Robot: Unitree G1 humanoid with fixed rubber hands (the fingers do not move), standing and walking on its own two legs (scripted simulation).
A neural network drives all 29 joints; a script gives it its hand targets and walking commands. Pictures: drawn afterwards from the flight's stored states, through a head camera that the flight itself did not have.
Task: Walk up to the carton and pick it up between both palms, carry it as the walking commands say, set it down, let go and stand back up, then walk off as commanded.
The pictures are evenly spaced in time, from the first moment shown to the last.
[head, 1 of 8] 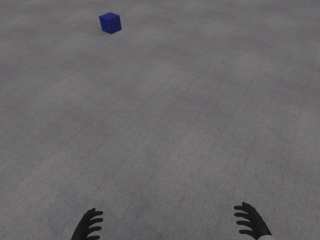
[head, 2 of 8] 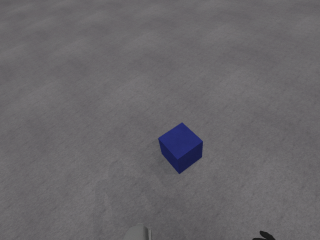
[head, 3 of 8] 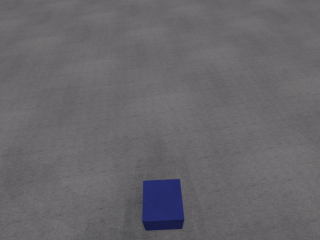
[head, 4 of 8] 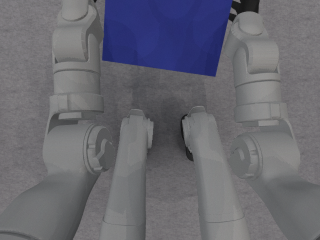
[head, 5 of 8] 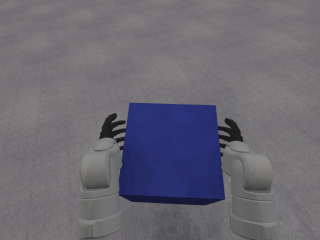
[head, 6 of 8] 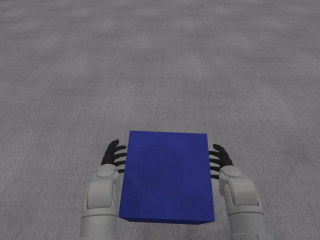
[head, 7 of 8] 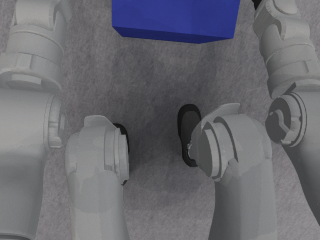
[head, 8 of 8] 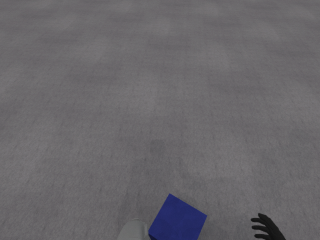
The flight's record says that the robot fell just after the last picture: no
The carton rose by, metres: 0.69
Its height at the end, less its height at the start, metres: +0.01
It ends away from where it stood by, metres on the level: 0.27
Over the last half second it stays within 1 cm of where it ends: no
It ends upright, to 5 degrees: yes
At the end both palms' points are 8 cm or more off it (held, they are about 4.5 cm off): yes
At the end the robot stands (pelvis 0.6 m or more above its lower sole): yes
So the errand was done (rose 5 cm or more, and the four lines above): no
